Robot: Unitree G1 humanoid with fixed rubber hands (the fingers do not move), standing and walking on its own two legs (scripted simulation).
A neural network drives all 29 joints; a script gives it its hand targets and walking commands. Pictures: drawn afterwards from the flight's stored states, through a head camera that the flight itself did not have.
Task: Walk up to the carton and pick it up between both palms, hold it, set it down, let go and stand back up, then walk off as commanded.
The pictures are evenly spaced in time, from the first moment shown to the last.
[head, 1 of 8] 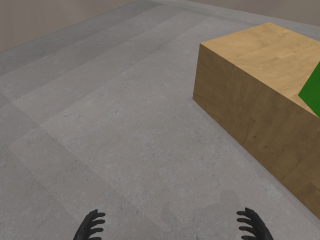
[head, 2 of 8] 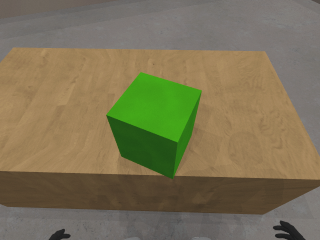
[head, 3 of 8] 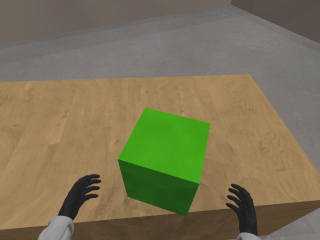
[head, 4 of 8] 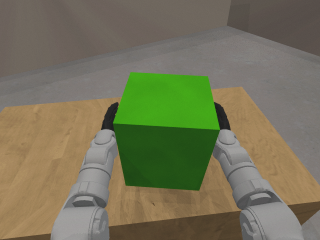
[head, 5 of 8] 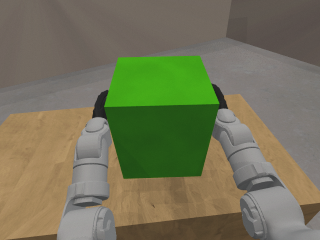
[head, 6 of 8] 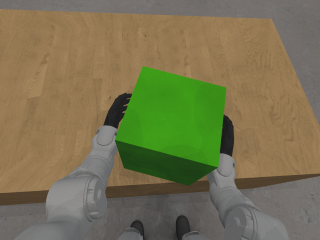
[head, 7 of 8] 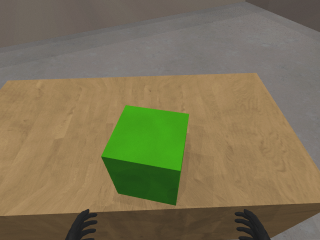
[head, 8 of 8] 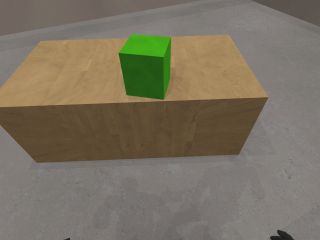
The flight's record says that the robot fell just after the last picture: no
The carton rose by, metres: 0.26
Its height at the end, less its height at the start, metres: +0.00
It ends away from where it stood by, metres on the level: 0.03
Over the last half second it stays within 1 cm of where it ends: yes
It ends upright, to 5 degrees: yes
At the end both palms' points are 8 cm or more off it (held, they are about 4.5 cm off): yes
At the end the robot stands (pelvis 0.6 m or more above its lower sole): yes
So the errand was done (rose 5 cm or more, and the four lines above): yes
